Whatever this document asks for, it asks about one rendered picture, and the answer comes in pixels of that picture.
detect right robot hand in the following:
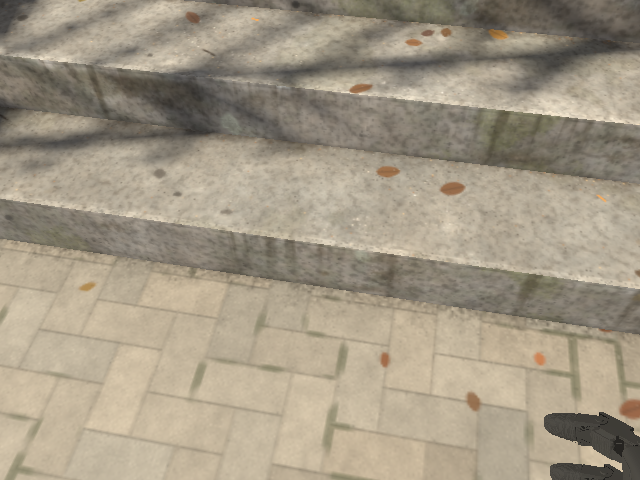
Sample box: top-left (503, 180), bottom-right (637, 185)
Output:
top-left (544, 412), bottom-right (640, 480)

